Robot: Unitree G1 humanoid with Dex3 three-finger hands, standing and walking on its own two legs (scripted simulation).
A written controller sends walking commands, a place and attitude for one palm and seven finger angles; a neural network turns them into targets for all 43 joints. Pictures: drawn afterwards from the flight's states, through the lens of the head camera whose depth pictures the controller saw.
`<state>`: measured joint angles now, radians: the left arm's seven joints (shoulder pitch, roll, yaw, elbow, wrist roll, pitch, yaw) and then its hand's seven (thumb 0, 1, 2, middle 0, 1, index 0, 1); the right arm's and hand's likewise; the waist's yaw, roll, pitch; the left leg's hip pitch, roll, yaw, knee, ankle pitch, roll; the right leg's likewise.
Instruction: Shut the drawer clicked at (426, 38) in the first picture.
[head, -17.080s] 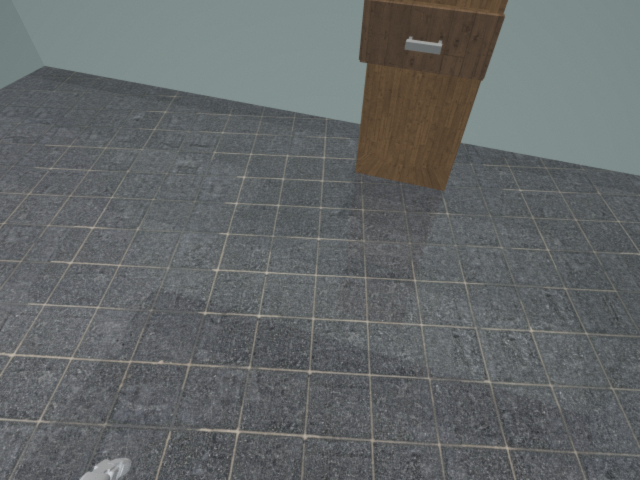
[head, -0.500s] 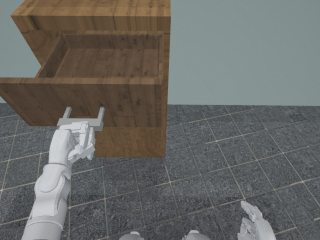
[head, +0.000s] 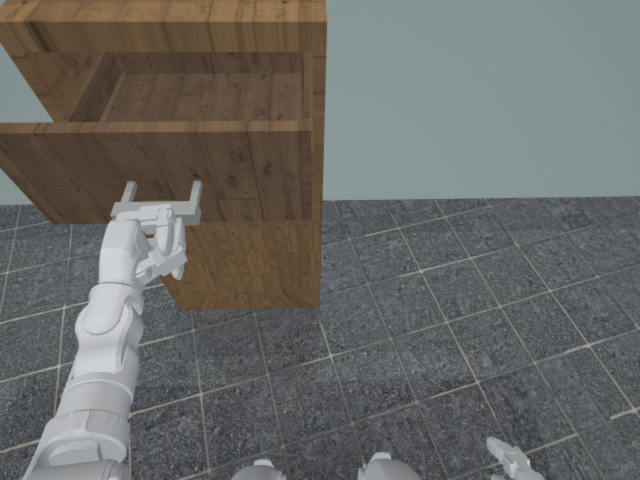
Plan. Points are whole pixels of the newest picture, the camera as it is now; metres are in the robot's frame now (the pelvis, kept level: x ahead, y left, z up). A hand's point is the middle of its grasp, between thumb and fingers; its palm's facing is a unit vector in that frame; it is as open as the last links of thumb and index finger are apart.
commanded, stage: push the drawer shut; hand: left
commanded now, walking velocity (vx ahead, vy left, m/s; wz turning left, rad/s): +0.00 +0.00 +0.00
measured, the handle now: (160, 201) +0.46 +0.22 +0.06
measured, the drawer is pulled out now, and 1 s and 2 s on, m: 0.17 0.04 0.00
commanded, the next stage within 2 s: pull the fist back off the drawer in 1.82 s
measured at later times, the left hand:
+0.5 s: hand (184, 208) +0.45 +0.19 +0.06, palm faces +0.02 -1.00 -0.03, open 2.9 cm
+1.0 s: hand (195, 172) +0.51 +0.18 +0.06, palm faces +0.03 -1.00 -0.02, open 3.0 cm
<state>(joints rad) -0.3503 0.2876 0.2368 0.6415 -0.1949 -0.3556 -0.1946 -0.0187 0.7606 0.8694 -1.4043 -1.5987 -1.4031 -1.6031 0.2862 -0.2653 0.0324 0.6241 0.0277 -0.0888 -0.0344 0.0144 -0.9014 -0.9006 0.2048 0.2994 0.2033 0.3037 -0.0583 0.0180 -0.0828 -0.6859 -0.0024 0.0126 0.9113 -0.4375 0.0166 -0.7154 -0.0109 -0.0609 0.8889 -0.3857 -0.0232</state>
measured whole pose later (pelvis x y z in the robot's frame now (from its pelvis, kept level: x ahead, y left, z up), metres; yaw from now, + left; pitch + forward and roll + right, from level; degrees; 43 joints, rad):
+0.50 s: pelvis +0.00 +0.00 -0.01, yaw -1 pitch +16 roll -1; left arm -0.66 0.39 0.34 0.98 -0.14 -0.40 -0.22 -0.03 0.72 0.85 -1.40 -1.60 -1.40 -1.60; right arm 0.32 -0.27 0.04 0.64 0.01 -0.03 -0.03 0.01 -0.90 -0.90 0.21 0.30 0.20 0.30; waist -0.11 0.01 -0.09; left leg -0.79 0.01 0.02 0.95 -0.44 0.02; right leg -0.81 0.00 -0.06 0.92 -0.38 -0.02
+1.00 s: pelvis +0.00 +0.01 -0.02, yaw -2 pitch +21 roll -2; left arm -0.88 0.48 0.41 1.17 -0.07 -0.40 -0.19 -0.02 0.76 0.86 -1.40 -1.60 -1.40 -1.60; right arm 0.39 -0.28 0.04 0.63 -0.02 0.03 0.00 0.01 -0.90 -0.90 0.21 0.30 0.20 0.30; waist -0.18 0.02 -0.10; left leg -0.90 0.02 0.03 1.01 -0.47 0.03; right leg -0.92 0.01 -0.05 0.94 -0.38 -0.01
